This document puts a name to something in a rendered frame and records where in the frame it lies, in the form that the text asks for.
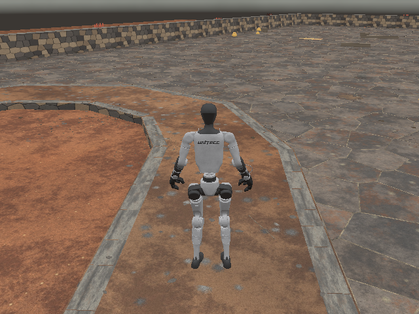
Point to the robot left forearm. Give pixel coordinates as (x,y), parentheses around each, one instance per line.
(177,170)

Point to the robot right forearm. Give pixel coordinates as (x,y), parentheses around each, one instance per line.
(243,170)

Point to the robot left upper arm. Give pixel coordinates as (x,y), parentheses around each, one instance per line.
(184,150)

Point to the humanoid robot torso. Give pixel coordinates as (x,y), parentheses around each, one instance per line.
(209,158)

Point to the robot right hand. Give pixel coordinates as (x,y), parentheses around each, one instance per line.
(248,182)

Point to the robot left hand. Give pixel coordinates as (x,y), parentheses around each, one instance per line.
(178,180)

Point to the robot right upper arm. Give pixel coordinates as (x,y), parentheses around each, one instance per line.
(233,148)

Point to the right robot thigh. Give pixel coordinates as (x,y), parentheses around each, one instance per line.
(225,194)

